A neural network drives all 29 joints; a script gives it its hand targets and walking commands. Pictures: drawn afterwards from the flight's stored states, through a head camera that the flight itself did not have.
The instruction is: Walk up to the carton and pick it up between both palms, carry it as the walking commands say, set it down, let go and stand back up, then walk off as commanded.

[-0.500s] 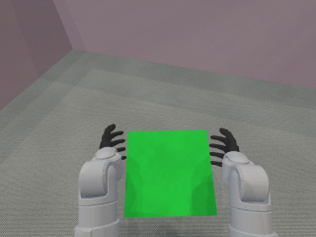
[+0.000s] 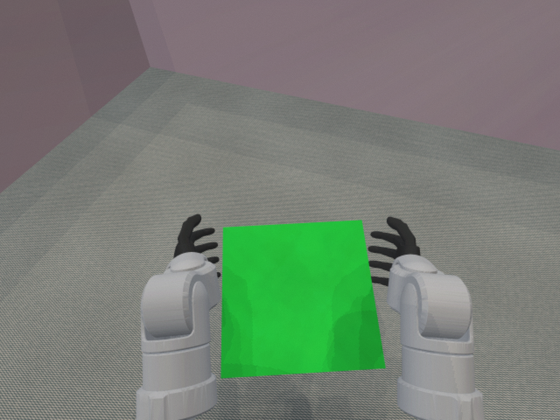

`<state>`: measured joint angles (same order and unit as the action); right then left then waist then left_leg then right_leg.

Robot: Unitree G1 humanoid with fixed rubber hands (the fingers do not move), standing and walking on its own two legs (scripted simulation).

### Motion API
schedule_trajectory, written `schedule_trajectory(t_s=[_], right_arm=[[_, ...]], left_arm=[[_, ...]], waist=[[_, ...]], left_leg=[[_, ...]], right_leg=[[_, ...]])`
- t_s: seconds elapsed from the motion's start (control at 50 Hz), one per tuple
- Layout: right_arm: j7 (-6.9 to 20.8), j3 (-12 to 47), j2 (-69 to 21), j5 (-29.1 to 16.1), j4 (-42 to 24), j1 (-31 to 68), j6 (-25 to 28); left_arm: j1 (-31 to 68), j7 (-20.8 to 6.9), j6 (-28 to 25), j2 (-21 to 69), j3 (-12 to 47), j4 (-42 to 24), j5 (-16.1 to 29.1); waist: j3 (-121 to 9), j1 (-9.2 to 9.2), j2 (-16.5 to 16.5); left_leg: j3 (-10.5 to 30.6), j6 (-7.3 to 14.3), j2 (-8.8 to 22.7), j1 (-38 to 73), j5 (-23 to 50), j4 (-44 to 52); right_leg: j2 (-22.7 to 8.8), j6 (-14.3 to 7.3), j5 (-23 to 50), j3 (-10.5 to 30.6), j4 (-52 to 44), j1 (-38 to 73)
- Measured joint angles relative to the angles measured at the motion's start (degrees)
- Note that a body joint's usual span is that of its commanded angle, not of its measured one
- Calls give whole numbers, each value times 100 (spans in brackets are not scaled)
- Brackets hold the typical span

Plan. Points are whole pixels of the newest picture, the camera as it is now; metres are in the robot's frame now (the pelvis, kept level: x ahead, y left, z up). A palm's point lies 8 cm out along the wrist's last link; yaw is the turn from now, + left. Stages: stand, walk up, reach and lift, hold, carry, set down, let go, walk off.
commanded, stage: carry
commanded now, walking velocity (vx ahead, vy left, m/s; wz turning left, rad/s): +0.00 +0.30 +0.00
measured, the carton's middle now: (295, 300) +0.31 +0.01 -0.03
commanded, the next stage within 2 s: none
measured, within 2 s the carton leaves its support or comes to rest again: neither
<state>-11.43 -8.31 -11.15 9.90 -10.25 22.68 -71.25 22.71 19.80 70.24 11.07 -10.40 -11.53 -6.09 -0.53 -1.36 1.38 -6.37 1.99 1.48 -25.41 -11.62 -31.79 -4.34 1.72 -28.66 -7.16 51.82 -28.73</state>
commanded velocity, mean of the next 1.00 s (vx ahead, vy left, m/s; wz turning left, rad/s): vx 0.00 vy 0.30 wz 0.00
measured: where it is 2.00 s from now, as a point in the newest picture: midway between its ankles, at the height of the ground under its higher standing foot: outside the picture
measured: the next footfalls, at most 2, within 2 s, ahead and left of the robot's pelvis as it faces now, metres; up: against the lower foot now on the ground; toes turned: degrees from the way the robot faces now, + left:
right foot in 0.06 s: +0.03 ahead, -0.07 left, +0.00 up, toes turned -9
left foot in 0.34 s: +0.04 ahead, +0.27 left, +0.00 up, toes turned +5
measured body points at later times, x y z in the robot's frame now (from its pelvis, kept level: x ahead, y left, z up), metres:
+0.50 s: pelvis -0.05 +0.16 +0.00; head -0.02 +0.17 +0.45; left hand +0.26 +0.31 +0.07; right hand +0.27 +0.03 +0.07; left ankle +0.00 +0.27 -0.73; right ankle -0.07 +0.04 -0.68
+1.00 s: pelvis -0.12 +0.32 +0.00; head -0.09 +0.33 +0.45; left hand +0.20 +0.47 +0.07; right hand +0.21 +0.19 +0.07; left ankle -0.07 +0.43 -0.73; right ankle -0.12 +0.18 -0.67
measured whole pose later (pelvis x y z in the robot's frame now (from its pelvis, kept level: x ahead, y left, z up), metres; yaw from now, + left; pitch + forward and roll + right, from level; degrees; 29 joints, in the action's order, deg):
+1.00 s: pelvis -0.12 +0.32 +0.00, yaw +0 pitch +4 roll +0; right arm -15.0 -8.9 -11.6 8.5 -5.3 23.9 -70.2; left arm 22.7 19.7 69.1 11.2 -11.5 -7.1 -7.3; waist -1.6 -0.4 1.4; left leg -4.7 1.0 2.7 -24.5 -11.9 -32.0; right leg -6.3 2.7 -30.9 -4.8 57.9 -31.6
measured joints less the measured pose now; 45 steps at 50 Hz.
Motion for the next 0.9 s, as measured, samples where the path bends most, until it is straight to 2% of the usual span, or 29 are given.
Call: schedule_trajectory(t_s=[0.06,0.12,0.18,0.24,0.3,0.34,0.36,0.38,0.42,0.48,0.54,0.58,0.6,0.64,0.66,0.7,0.74,0.82,0.86,0.88,0.9], right_arm=[[67,-31,8,96,-85,-5,54],[79,-47,75,113,-76,-197,92],[-54,23,124,-21,-96,-327,2],[-299,80,108,-133,-184,-276,-23],[-453,23,64,-172,-210,-144,15],[-493,-26,28,-177,-159,-48,36],[-488,-11,13,-188,-65,-25,91],[-451,10,3,-199,50,-5,126],[-335,17,-10,-199,243,27,114],[-189,18,-3,-123,274,8,73],[-34,-15,-4,0,172,14,110],[37,-25,-3,87,110,12,128],[54,-51,11,125,98,3,147],[61,-50,57,147,71,-154,149],[43,-36,85,123,58,-228,111],[-53,8,118,35,53,-310,41],[-208,61,121,-58,30,-308,1],[-522,6,57,-171,-2,-123,18],[-600,-65,21,-186,52,1,39],[-636,-99,-26,-193,118,62,77],[-640,-78,-54,-204,239,95,140]], left_arm=[[121,56,-57,53,-17,41,36],[117,-99,-167,56,28,344,16],[61,-217,-128,33,36,457,-7],[81,-268,-154,41,27,398,-71],[161,-310,-204,74,31,356,-187],[212,-317,-200,91,13,344,-275],[203,-323,-216,79,-21,347,-310],[149,-320,-215,60,-68,334,-312],[7,-308,-171,7,-98,313,-279],[-80,-124,-90,-30,-28,233,-115],[-10,95,-84,-5,11,144,27],[75,136,-100,29,-15,159,52],[101,127,-141,47,-4,226,61],[100,-13,-210,48,28,445,33],[84,-71,-200,41,36,523,36],[29,-146,-163,20,61,591,28],[6,-166,-147,10,72,574,1],[138,-143,-177,62,56,533,-126],[230,-126,-179,99,25,551,-219],[269,-129,-188,94,-8,562,-268],[254,-137,-202,56,-56,573,-281]], waist=[[-66,-87,-74],[-63,-32,-283],[-54,98,-288],[-56,213,-195],[-85,310,-82],[-124,370,-26],[-122,388,91],[-119,373,140],[-107,280,81],[-70,86,10],[-77,-45,-46],[-145,-99,-57],[-160,-122,-203],[-187,-76,-340],[-185,-35,-349],[-185,49,-339],[-189,130,-278],[-207,267,-108],[-231,328,-54],[-225,361,25],[-210,362,106]], left_leg=[[-102,98,-199,-188,-90,-278],[67,-22,-258,-610,-1032,-1519],[282,-214,-167,-821,-933,-2345],[404,-336,46,-635,-902,-1903],[401,-374,163,-129,-865,-786],[292,-368,168,311,-294,128],[237,-367,76,282,25,141],[203,-332,47,207,37,16],[170,-225,102,127,-91,-96],[120,-79,82,103,-42,3],[50,49,-72,0,46,0],[-40,124,-242,-119,25,-133],[-46,147,-229,-202,-29,-278],[47,22,-272,-499,-731,-1090],[132,-53,-293,-652,-882,-1617],[271,-203,-226,-815,-824,-2276],[369,-318,-69,-767,-753,-2237],[452,-410,170,-222,-909,-1031],[358,-405,212,250,-653,-101],[302,-414,139,308,-58,138],[254,-382,80,220,88,22]], right_leg=[[77,-98,981,-185,-1475,579],[-28,-311,1034,-194,-1473,568],[-205,-201,1212,-130,-1796,702],[-406,-14,1406,-4,-1958,683],[-618,206,1461,126,-1884,564],[-745,373,1397,223,-1642,425],[-819,362,1227,324,-1456,325],[-762,307,652,407,-1120,198],[-453,161,-245,429,-116,-94],[-124,47,-223,177,554,-215],[62,-18,77,-84,-198,136],[95,-70,673,-192,-1340,628],[124,-178,896,-218,-1547,688],[51,-312,1012,-237,-1535,658],[-14,-312,1060,-236,-1602,693],[-138,-221,1208,-192,-1812,776],[-274,-97,1360,-109,-1965,790],[-578,180,1490,66,-1931,628],[-716,346,1466,155,-1743,490],[-816,393,1412,224,-1575,390],[-826,373,1004,324,-1336,264]])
